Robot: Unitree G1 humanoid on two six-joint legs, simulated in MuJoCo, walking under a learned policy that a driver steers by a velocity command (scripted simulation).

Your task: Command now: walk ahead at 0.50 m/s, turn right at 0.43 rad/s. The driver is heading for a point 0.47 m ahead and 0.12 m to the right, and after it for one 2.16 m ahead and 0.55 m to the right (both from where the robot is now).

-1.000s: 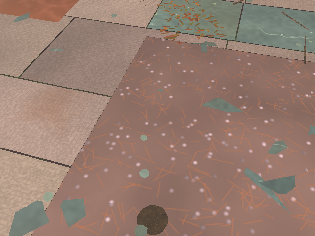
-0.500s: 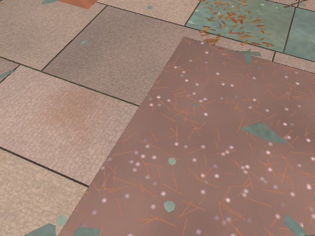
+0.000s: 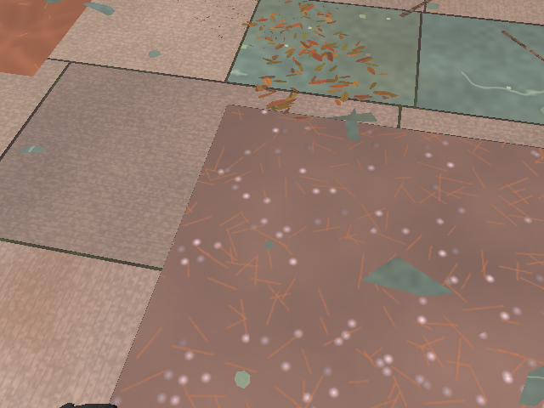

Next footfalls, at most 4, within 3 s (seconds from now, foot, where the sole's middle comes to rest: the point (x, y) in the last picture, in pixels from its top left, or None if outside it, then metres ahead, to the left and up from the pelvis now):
0.42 left None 0.43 0.10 -0.76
0.86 right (361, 386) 0.48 -0.19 -0.76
1.18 left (257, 359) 0.56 0.06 -0.76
3.00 left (338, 226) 0.95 -0.19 -0.76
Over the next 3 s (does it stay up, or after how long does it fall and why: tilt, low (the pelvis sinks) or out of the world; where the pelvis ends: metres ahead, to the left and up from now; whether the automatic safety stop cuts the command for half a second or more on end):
stays up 0.73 -0.19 -0.01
